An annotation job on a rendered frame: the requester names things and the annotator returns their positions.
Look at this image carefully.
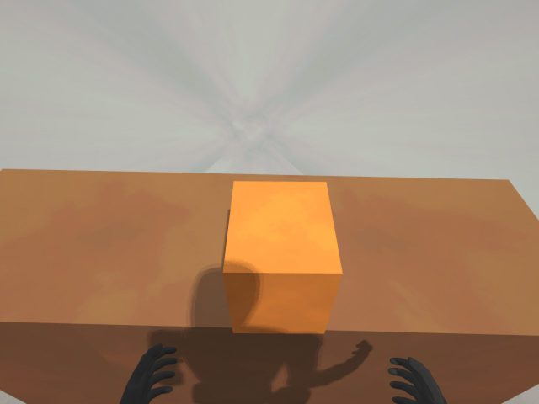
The carton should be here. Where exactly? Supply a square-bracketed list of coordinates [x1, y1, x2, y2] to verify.
[223, 181, 343, 334]

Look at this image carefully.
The robot right hand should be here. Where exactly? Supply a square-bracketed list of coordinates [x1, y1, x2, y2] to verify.
[388, 357, 447, 404]

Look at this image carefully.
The robot left hand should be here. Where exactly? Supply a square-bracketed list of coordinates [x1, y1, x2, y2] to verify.
[120, 343, 178, 404]

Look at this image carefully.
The pedestal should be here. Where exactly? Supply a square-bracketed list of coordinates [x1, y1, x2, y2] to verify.
[0, 169, 539, 404]

